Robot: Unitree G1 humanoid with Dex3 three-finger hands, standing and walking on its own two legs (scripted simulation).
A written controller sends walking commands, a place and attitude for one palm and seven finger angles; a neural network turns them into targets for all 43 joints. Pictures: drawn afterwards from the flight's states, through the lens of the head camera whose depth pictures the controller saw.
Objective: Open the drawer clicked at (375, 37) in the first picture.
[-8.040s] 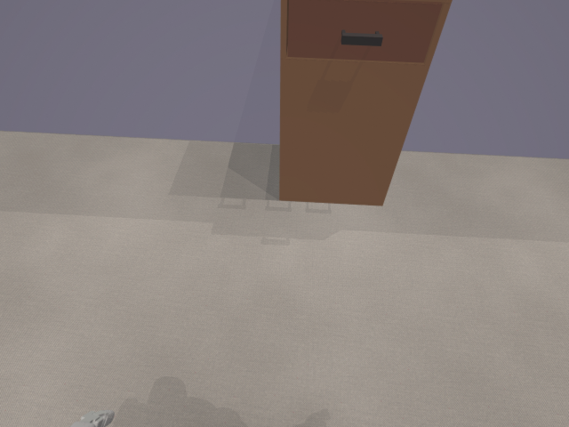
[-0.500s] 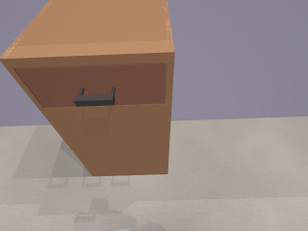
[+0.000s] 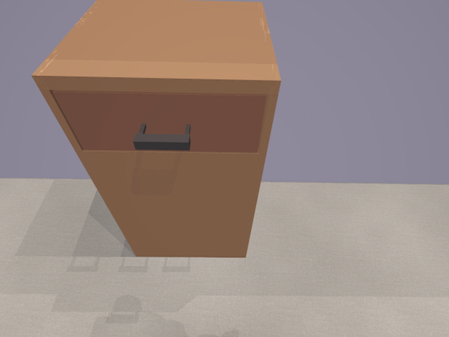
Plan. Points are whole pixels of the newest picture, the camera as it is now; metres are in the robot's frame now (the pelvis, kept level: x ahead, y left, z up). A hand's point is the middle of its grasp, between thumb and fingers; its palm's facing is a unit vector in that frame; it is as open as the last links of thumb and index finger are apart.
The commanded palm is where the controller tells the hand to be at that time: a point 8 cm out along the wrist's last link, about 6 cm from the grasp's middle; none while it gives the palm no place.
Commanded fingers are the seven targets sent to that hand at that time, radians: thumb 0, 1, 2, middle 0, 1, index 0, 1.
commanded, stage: come to a stop and stand still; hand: left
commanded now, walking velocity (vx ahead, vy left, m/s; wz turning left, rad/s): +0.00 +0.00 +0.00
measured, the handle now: (164, 135) +0.52 +0.19 +0.04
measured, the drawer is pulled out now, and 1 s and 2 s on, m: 0.00 0.00 0.00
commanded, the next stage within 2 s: look again from close up in 0.52 s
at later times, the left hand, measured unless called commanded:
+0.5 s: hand out of the picture -0.03 +0.12 -0.17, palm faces +0.03 -0.99 -0.17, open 7.4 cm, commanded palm none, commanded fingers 0.00 0.90 0.90 -0.20 -0.30 -0.20 -0.30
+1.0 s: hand out of the picture +0.02 +0.17 -0.18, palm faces +0.03 -0.98 -0.21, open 7.4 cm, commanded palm none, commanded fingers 0.00 0.90 0.90 -0.20 -0.30 -0.20 -0.30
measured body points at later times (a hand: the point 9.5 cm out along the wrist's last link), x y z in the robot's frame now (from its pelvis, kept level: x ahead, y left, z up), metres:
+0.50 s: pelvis -0.02 -0.03 +0.00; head -0.01 -0.04 +0.45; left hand -0.03 +0.17 -0.16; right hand -0.09 -0.24 -0.16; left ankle +0.03 +0.10 -0.74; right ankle -0.04 -0.13 -0.74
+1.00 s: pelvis +0.01 -0.01 -0.01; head +0.02 -0.01 +0.44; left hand +0.02 +0.22 -0.16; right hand +0.02 -0.23 -0.17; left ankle +0.03 +0.10 -0.74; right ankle -0.04 -0.13 -0.74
